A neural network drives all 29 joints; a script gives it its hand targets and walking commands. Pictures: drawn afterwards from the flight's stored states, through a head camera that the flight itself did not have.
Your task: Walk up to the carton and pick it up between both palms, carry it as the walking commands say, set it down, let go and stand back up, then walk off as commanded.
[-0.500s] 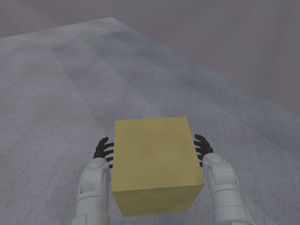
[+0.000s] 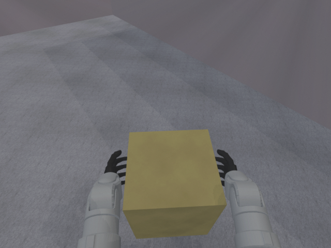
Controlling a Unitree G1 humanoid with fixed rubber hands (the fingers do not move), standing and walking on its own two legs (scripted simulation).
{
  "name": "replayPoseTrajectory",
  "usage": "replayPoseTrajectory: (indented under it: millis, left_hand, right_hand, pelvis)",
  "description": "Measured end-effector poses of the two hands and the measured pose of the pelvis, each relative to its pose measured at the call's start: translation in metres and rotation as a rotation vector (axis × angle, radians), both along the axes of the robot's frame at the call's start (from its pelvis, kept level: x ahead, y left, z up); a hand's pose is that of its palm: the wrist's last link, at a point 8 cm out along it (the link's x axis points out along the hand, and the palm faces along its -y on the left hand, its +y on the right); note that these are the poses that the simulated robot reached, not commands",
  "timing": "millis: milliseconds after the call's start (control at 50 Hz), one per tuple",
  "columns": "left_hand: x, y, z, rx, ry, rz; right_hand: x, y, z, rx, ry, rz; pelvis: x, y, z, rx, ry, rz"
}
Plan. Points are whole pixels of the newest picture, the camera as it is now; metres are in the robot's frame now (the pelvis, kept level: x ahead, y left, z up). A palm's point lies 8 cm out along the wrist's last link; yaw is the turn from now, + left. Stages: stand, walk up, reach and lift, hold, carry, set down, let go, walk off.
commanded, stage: reach and lift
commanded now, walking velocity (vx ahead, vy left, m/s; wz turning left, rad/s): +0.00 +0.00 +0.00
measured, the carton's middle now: (170, 186) +0.30 +0.00 -0.03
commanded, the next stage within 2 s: hold in 0.78 s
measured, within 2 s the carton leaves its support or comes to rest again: neither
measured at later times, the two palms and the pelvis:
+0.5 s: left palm (110, 189) +0.26 +0.15 +0.03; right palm (233, 186) +0.26 -0.15 +0.03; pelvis -0.02 +0.00 +0.00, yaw +0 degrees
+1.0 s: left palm (107, 188) +0.27 +0.16 +0.03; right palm (230, 184) +0.27 -0.14 +0.03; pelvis -0.01 +0.00 +0.00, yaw +0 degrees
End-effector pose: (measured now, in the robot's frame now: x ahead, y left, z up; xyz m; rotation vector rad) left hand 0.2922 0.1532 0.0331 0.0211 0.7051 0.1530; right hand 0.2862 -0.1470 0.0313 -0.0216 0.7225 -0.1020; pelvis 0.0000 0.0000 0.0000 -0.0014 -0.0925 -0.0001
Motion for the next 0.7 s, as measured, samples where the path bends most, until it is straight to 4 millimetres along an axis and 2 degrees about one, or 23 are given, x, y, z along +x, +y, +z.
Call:
replayPoseTrajectory:
  millis: [180, 460, 700]
  left_hand:
    - [-0.007, 0.002, 0.001, 0.008, -0.013, -0.003]
    - [-0.027, -0.001, 0.0, 0.017, -0.01, 0.006]
    - [-0.029, 0.002, -0.001, 0.002, -0.017, 0.018]
  right_hand:
    - [-0.007, 0.002, 0.001, 0.002, -0.012, -0.001]
    - [-0.023, -0.001, -0.002, 0.008, -0.01, 0.009]
    - [-0.019, 0.002, 0.003, -0.008, -0.017, 0.023]
  pelvis:
    - [0.005, 0.004, 0.001, 0.002, -0.004, -0.006]
    - [-0.013, -0.001, -0.001, 0.003, -0.03, 0.004]
    - [-0.02, -0.006, -0.004, 0.003, -0.036, 0.01]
